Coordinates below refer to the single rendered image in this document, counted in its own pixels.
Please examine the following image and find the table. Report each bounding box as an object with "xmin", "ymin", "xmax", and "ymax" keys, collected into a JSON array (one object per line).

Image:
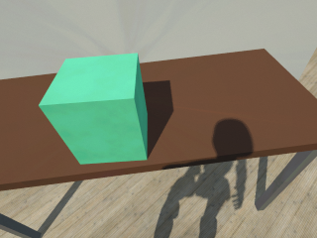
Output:
[{"xmin": 0, "ymin": 49, "xmax": 317, "ymax": 238}]

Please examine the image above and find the carton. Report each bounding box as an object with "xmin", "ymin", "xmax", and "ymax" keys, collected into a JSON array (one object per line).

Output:
[{"xmin": 39, "ymin": 53, "xmax": 148, "ymax": 165}]

